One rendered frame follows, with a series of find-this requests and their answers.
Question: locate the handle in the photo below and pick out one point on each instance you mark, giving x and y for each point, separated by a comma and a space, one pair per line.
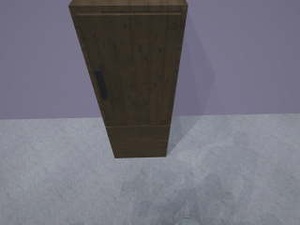
101, 82

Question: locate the cupboard door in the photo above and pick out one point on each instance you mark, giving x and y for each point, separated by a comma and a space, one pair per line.
138, 54

